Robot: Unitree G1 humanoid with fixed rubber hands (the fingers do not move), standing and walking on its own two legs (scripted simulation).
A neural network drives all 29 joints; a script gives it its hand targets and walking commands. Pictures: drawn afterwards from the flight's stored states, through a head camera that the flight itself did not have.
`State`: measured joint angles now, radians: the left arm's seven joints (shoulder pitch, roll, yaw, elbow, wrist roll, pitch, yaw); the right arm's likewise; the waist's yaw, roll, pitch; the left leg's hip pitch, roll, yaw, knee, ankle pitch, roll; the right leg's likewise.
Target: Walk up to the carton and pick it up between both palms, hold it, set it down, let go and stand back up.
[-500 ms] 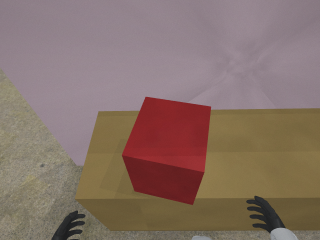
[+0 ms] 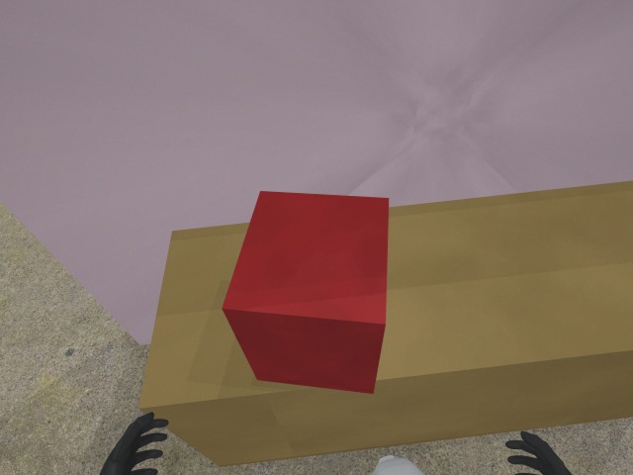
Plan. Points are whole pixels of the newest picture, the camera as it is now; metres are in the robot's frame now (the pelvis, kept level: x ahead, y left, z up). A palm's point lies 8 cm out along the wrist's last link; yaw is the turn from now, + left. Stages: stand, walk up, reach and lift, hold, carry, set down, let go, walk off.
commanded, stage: walk up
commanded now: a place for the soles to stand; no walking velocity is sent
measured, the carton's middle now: (318, 295) +0.39 +0.02 -0.07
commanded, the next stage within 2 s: reach and lift in 1.10 s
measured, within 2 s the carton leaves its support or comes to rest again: neither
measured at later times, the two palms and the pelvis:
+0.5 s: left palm out of the picture +0.12 +0.27 -0.07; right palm out of the picture +0.09 -0.27 -0.10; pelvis -0.02 +0.01 +0.00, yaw -3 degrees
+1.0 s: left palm out of the picture +0.12 +0.27 -0.07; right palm out of the picture +0.05 -0.26 -0.09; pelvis -0.03 +0.02 +0.01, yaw -4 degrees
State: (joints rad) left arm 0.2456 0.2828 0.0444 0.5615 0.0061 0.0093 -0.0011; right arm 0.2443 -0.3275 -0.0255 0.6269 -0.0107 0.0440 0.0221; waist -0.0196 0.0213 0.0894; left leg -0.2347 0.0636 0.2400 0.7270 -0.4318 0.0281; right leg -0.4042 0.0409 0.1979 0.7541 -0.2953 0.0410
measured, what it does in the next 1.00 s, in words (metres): stands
